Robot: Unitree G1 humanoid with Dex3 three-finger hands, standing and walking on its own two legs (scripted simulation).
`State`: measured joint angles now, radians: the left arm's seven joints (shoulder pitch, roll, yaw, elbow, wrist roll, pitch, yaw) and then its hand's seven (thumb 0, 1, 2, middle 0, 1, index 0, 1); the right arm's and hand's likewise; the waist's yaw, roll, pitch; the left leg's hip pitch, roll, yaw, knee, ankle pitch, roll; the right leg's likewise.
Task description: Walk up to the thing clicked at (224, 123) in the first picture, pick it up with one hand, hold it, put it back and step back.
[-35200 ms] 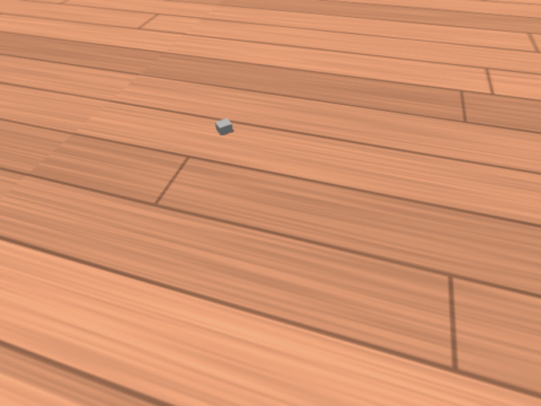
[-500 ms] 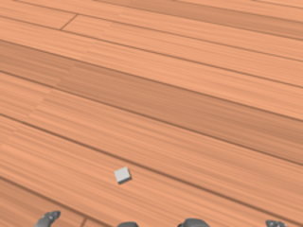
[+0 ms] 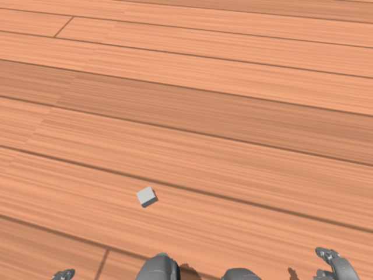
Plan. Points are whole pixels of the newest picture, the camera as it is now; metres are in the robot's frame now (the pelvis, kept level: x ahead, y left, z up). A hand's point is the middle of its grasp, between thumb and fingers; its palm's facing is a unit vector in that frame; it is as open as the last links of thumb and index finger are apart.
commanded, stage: step back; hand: left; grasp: from above
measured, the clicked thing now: (146, 196) +0.54 +0.26 -0.72
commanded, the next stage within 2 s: none
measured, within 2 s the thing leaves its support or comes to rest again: neither
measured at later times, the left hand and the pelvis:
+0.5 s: hand out of the picture -0.04 +0.27 -0.14, palm faces +0.08 -0.93 -0.36, open 7.4 cm; pelvis -0.14 +0.00 +0.01, yaw +6 degrees
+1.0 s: hand out of the picture -0.24 +0.23 -0.11, palm faces +0.03 -0.89 -0.45, open 7.4 cm; pelvis -0.31 -0.05 +0.02, yaw +3 degrees
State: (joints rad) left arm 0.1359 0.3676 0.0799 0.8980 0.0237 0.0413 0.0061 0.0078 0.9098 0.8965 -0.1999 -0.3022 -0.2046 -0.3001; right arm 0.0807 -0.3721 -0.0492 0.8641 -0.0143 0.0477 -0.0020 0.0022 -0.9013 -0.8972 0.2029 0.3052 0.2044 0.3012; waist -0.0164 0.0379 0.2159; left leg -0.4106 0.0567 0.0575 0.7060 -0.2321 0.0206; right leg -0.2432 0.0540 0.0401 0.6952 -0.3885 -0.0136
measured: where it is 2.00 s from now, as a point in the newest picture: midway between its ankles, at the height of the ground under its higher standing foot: outside the picture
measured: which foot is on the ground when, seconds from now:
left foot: down 0.00-0.00, up 0.02-0.36, down 0.38-0.80, up 0.82-1.00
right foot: down 0.00-0.40, up 0.42-0.74, down 0.76-1.00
